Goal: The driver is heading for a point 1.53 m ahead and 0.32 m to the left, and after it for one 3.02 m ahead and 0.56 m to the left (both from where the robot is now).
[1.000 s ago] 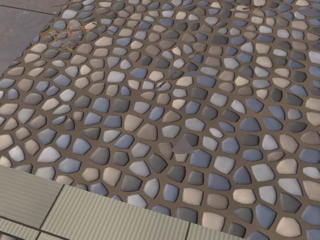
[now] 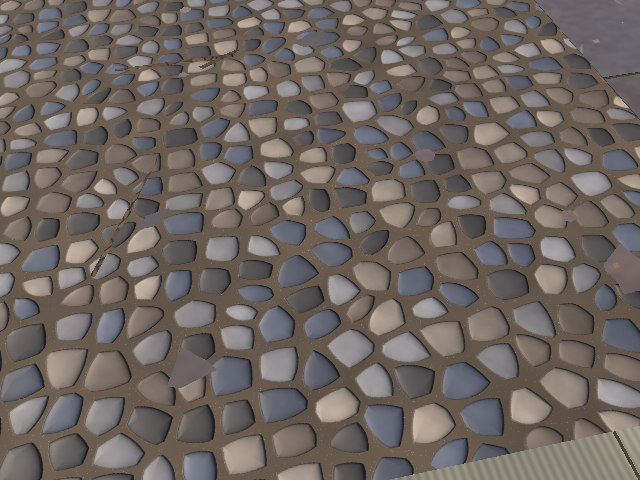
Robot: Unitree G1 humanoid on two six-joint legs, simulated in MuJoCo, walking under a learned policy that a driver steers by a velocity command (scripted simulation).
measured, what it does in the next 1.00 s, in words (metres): walks ahead, turning left: left foot, then right foot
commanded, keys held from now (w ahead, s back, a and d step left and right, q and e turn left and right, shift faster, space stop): q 0.42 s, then w+q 0.14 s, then w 0.18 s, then w+e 0.26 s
